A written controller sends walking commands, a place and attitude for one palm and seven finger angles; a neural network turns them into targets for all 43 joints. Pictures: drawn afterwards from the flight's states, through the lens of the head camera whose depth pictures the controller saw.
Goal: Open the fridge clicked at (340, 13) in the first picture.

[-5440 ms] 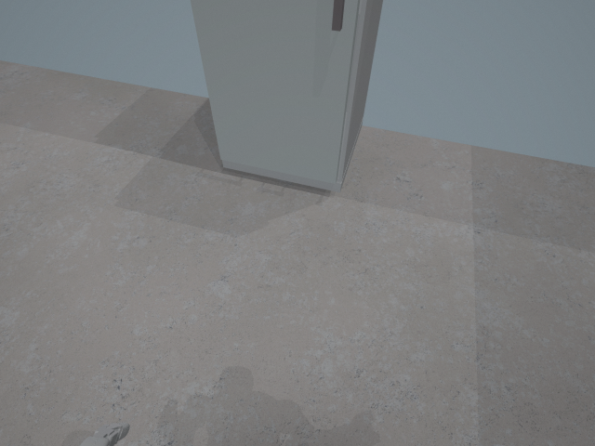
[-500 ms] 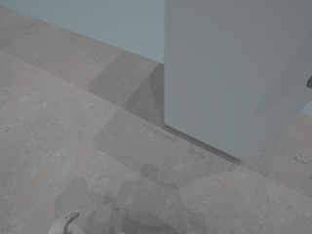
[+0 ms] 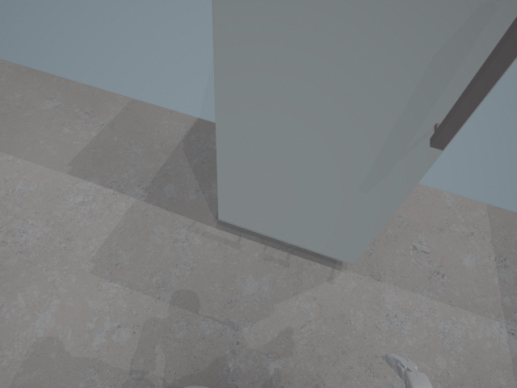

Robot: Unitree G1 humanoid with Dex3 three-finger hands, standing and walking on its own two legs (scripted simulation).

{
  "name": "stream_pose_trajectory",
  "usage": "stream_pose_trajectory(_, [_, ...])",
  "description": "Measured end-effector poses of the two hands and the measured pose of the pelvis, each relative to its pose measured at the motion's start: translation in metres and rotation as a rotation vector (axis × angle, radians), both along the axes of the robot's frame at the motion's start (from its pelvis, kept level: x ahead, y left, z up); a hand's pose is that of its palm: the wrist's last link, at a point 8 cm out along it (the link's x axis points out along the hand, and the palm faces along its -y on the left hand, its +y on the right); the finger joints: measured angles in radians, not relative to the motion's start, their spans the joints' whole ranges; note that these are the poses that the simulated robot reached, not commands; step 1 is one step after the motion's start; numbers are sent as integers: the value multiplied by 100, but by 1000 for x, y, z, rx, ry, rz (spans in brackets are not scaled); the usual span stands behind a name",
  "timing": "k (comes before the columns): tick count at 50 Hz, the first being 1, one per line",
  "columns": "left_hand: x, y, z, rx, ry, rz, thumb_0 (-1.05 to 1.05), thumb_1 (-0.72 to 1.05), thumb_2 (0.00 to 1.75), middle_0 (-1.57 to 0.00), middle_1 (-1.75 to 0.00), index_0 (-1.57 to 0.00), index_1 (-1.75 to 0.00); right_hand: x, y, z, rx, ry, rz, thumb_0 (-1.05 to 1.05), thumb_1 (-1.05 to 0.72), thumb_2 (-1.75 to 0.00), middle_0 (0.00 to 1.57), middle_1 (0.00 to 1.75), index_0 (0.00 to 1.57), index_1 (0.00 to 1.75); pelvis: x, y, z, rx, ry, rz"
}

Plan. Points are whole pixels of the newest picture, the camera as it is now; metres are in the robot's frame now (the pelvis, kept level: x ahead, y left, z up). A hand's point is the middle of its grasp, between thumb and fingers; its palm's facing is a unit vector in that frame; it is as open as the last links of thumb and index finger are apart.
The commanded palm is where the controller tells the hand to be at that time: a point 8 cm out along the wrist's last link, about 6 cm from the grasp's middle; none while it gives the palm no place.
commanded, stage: turn to face it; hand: right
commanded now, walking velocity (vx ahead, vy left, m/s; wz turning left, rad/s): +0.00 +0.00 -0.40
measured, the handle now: (504, 43) +0.63 -0.33 +0.24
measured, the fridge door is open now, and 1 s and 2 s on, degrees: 0 0 0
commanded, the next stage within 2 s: take the last steps up to it in 0.24 s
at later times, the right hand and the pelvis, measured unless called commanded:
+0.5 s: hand out of the picture -0.07 -0.24 -0.18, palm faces +0.25 +0.94 -0.22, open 7.4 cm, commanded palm none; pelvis -0.01 -0.04 +0.00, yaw -11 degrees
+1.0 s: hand out of the picture +0.16 -0.23 -0.16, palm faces +0.19 +0.96 -0.20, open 7.4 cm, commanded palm none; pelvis +0.11 -0.03 +0.00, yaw -13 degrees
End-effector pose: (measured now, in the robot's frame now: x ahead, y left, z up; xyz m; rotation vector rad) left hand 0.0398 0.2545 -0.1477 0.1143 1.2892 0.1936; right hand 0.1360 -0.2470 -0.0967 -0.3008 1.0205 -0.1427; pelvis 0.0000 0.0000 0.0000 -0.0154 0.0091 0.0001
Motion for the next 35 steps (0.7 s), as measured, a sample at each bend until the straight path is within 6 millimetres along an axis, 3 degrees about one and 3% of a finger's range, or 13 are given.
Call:
stream_pose_trajectory(6, [9,14,4,-9,23,-61,1,90,90,-20,-30,-20,-30,-42,12,8,8,40,-90,1,-90,-90,21,30,21,30,-1,9,10,-24,-21,-77])
stream_pose_trajectory(12, [27,10,12,10,40,-141,1,91,90,-19,-30,-20,-30,-95,10,-3,40,119,-191,1,-90,-90,21,30,21,30,-4,8,12,-27,-25,-131])
stream_pose_trajectory(16, [48,-6,18,33,17,-206,1,91,90,-19,-30,-20,-30,-138,0,-18,69,197,-259,1,-90,-90,21,30,21,30,-8,-2,10,-18,-21,-158])
stream_pose_trajectory(21, [78,-42,25,73,-68,-295,1,91,90,-19,-30,-20,-30,-193,-25,-45,112,290,-354,1,-90,-90,21,30,21,30,-15,-25,-1,19,-21,-194])
stream_pose_trajectory(24, [83,-65,34,75,-107,-327,1,91,90,-19,-30,-20,-30,-214,-37,-51,129,352,-381,1,-90,-90,20,30,20,30,-15,-35,1,17,-30,-185])
stream_pose_trajectory(29, [71,-89,45,62,-107,-316,0,90,90,-20,-30,-21,-30,-213,-48,-43,159,363,-371,1,-90,-90,20,30,20,30,-5,-50,14,35,-33,-199])
stream_pose_trajectory(35, [41,-89,39,59,-10,-259,0,92,90,-20,-30,-21,-30,-176,-52,-37,173,310,-355,1,-91,-90,20,30,20,30,14,-60,18,27,-33,-211])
